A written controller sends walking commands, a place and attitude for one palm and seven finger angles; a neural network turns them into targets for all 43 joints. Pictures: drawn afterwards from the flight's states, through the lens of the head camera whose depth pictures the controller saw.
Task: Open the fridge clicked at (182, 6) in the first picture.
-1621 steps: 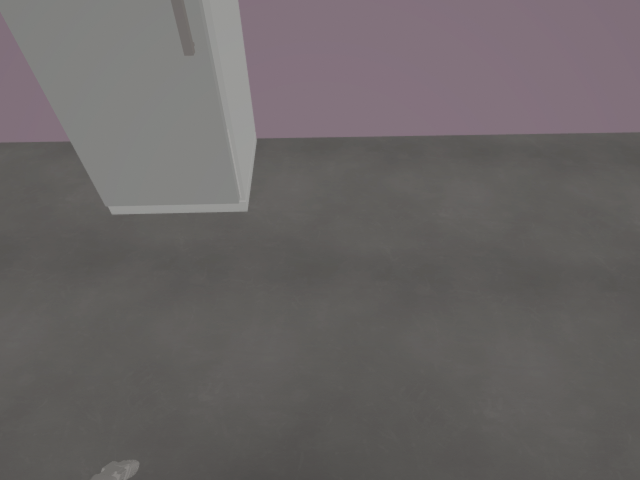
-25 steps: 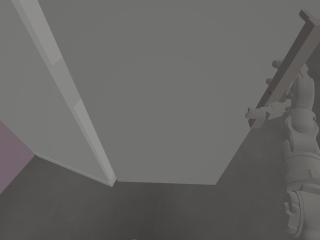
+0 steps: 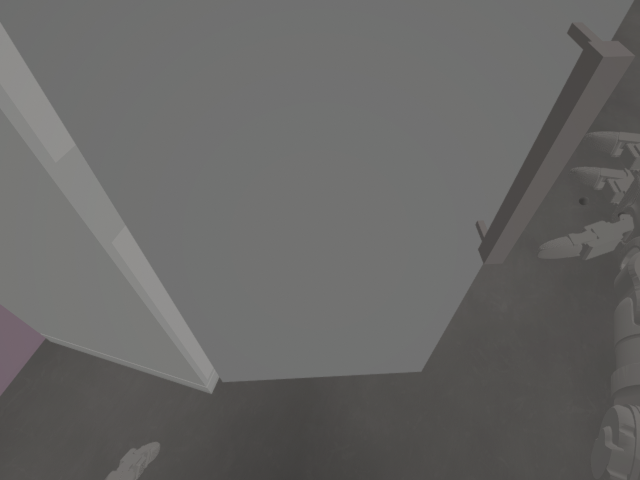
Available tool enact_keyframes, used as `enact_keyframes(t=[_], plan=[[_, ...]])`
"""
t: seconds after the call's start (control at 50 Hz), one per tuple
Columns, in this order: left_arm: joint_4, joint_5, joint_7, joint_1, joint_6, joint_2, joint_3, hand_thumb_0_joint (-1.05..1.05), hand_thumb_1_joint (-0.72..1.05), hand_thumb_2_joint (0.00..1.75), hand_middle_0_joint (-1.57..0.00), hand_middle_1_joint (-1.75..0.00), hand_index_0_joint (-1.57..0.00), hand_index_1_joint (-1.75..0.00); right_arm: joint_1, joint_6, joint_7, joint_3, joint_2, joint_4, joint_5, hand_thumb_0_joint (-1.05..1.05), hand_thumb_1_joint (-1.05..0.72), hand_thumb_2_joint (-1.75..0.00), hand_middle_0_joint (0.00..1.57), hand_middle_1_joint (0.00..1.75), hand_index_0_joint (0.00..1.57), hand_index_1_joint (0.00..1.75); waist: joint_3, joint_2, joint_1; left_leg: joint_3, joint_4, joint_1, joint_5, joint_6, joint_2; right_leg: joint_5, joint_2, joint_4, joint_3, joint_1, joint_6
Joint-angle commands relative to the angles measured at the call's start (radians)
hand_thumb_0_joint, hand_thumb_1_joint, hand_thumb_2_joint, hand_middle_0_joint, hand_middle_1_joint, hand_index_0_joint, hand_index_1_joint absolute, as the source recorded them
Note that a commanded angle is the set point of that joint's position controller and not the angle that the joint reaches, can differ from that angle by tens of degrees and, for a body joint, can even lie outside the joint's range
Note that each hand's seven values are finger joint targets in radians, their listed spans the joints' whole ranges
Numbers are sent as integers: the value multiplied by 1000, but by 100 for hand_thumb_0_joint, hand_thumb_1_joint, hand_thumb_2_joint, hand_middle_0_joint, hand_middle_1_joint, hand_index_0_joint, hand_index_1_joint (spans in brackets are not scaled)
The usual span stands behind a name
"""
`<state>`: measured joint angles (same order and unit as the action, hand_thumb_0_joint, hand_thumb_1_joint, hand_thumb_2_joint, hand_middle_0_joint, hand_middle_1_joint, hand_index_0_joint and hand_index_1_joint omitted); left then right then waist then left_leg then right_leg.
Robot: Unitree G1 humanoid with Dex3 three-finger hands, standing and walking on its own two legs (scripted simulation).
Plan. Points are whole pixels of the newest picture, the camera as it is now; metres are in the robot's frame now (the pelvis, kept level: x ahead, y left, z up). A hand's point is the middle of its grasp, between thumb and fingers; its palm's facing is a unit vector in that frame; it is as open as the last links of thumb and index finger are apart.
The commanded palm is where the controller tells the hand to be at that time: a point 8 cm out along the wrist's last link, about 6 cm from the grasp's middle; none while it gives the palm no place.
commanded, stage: slip the hand off the handle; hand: right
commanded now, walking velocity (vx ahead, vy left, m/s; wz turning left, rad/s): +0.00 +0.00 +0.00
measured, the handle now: (526, 166) +0.47 -0.21 +0.16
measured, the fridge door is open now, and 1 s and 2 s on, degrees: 70 70 70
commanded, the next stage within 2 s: draw the hand back to the body in 1.04 s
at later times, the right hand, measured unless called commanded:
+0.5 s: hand (622, 256) +0.35 -0.28 +0.14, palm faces +0.25 +0.95 -0.18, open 14.7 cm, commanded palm +0.31 -0.32 +0.15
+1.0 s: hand out of the picture +0.29 -0.29 +0.15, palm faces +0.27 +0.95 -0.18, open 14.7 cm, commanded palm +0.27 -0.32 +0.15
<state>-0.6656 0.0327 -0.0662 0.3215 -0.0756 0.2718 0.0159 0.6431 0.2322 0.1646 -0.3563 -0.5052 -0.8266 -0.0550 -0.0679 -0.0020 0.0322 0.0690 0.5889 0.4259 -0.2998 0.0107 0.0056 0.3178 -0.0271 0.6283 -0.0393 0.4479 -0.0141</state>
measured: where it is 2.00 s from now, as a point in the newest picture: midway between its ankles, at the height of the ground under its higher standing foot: outside the picture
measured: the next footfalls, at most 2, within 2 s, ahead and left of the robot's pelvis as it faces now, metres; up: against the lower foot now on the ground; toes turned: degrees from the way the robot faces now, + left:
none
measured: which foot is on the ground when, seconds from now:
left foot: down 0.00-1.00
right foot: down 0.00-1.00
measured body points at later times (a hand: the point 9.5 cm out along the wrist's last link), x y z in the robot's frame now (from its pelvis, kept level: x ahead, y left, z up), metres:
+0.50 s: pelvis -0.01 -0.01 +0.00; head +0.01 -0.01 +0.45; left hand +0.12 +0.25 -0.10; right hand +0.33 -0.33 +0.15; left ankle -0.01 +0.11 -0.73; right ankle -0.01 -0.11 -0.73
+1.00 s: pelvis -0.03 +0.01 +0.00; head -0.02 +0.01 +0.45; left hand +0.14 +0.24 -0.08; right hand +0.27 -0.34 +0.16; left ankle -0.01 +0.11 -0.73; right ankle -0.01 -0.11 -0.73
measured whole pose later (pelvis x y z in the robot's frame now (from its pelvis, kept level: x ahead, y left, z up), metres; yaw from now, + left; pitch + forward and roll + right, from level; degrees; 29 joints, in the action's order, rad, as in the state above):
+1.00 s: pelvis -0.03 +0.01 +0.00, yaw -2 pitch +2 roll +1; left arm -0.65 0.04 -0.12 0.25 -0.17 0.26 0.06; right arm 0.25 0.12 0.22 -0.38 -0.45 -0.38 -0.17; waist -0.04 -0.02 -0.04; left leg 0.10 0.60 0.35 -0.29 0.02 0.01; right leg 0.29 -0.02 0.64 -0.01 0.38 -0.01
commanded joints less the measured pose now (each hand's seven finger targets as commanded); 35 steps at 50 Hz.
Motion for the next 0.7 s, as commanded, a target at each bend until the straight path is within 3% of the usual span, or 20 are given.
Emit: enact_keyframes(t=[0.0, 0.04, 0.1, 0.12, 0.16, 0.22, 0.26, 0.3, 0.34, 0.36, 0.38, 0.4, 0.44, 0.46, 0.48, 0.56, 0.64, 0.68], plan=[[101, 1, -10, 67, -24, 148, -60, 0, 90, 90, -20, -30, -20, -30, 389, 72, 11, -79, -301, 249, -13, 0, 55, -20, 25, 115, 25, 115, -345, -97, 0, -46, -28, -104, 380, 14, -25, -407, 20, -29, 41, -215, -25], [104, 0, -11, 70, -17, 152, -61, 0, 90, 90, -20, -30, -20, -30, 376, 74, 18, -107, -332, 253, -15, 0, 55, -20, 25, 115, 25, 115, -348, -77, -1, -46, -24, -112, 392, 11, -26, -422, 17, -27, 41, -205, -24], [125, 2, -5, 65, -15, 145, -62, 0, 90, 90, -20, -30, -20, -30, 284, 66, 37, -76, -263, 293, -40, 0, 55, -20, 25, 115, 25, 115, -360, -86, -15, -39, -17, -113, 410, 12, -30, -490, 12, -23, 46, -232, -21], [133, 4, -3, 60, -15, 147, -67, 0, 90, 90, -20, -30, -20, -30, 241, 60, 43, -85, -264, 329, -48, 0, 55, -20, 25, 115, 25, 115, -377, -107, -26, -39, -17, -109, 403, 12, -31, -506, 7, -23, 45, -251, -17], [155, 5, -1, 53, -18, 146, -68, 0, 90, 90, -20, -30, -20, -30, 152, 48, 51, -88, -242, 386, -73, 0, 55, -20, 25, 115, 25, 115, -380, -83, -41, -31, -13, -136, 418, 13, -36, -557, 5, -20, 46, -249, -19], [161, 9, 1, 31, -14, 148, -66, 0, 90, 90, -20, -30, -20, -30, 101, 13, 46, -124, -258, 436, -85, 0, 55, -20, 25, 115, 25, 115, -316, -51, -41, -31, -21, -125, 390, 8, -34, -472, 7, -39, 44, -209, -18], [176, 13, -3, 7, -19, 143, -61, 0, 90, 90, -20, -30, -20, -30, 92, 2, 32, -102, -226, 492, -92, 0, 55, -20, 25, 115, 25, 115, -269, -54, -38, -25, -29, -121, 346, 11, -34, -409, 11, -52, 41, -186, -21], [175, 8, -6, -5, -25, 141, -61, 0, 90, 90, -20, -30, -20, -30, 77, -2, 12, -135, -256, 540, -83, 0, 55, -20, 25, 115, 25, 115, -274, -71, -47, -28, -28, -116, 321, 14, -35, -389, 11, -59, 49, -198, -18], [178, 4, -6, -17, -33, 134, -57, 0, 90, 90, -20, -30, -20, -30, 57, 4, 0, -125, -243, 614, -77, 0, 55, -20, 25, 115, 25, 115, -297, -100, -49, -29, -27, -117, 312, 15, -35, -390, 13, -58, 50, -224, -16], [182, 2, -8, -19, -37, 136, -56, 0, 90, 90, -20, -30, -20, -30, 35, 10, -5, -129, -249, 640, -80, 0, 55, -20, 25, 115, 25, 115, -300, -80, -49, -26, -26, -130, 305, 14, -36, -381, 12, -55, 48, -215, -19], [176, 2, -10, -33, -41, 133, -52, 0, 90, 90, -20, -30, -20, -30, 42, 9, -5, -117, -236, 643, -79, 0, 55, -20, 25, 115, 25, 115, -289, -103, -43, -29, -28, -115, 294, 15, -37, -362, 13, -58, 52, -218, -17], [172, 2, -13, -36, -43, 133, -51, 0, 90, 90, -20, -30, -20, -30, 19, 7, -6, -145, -260, 630, -80, 0, 55, -20, 25, 115, 25, 115, -268, -89, -48, -29, -34, -114, 270, 15, -37, -329, 14, -64, 53, -205, -16], [172, 7, -21, -55, -49, 131, -45, 0, 90, 90, -20, -30, -20, -30, 37, -1, 4, -106, -229, 640, -81, 0, 55, -20, 25, 115, 25, 115, -239, -103, -36, -27, -43, -94, 214, 16, -36, -263, 15, -77, 58, -195, -14], [176, 10, -25, -64, -55, 128, -43, 0, 90, 90, -20, -30, -20, -30, 61, -4, 10, -60, -185, 662, -87, 0, 55, -20, 25, 115, 25, 115, -226, -113, -22, -26, -50, -82, 194, 16, -36, -245, 15, -76, 58, -206, -17], [171, 11, -30, -71, -61, 129, -44, 0, 90, 90, -20, -30, -20, -30, 40, -14, 12, -81, -203, 646, -92, 0, 55, -20, 25, 115, 25, 115, -217, -120, -34, -27, -56, -78, 174, 18, -35, -219, 15, -82, 63, -201, -14], [177, 17, -43, -92, -81, 129, -34, 0, 90, 90, -20, -30, -20, -30, 2, -40, 37, -29, -151, 659, -111, 0, 55, -20, 25, 115, 25, 115, -194, -93, -30, -22, -70, -77, 139, 19, -30, -177, 17, -95, 69, -205, -14], [187, 17, -43, -113, -99, 124, -28, 0, 90, 90, -20, -30, -20, -30, -72, -60, 40, -43, -147, 685, -121, 0, 55, -20, 25, 115, 25, 115, -183, -76, -55, -18, -72, -88, 133, 19, -26, -164, 20, -108, 76, -199, -10], [186, 16, -44, -120, -101, 127, -26, 0, 90, 90, -20, -30, -20, -30, -123, -64, 34, -93, -185, 686, -130, 0, 55, -20, 25, 115, 25, 115, -184, -40, -66, -23, -77, -112, 139, 16, -24, -161, 20, -108, 70, -181, -13]])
